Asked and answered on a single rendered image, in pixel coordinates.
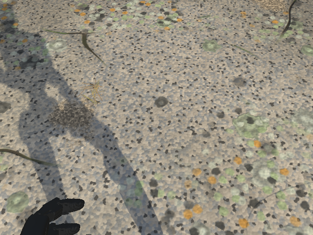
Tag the robot left hand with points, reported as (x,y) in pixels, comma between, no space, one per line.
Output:
(39,223)

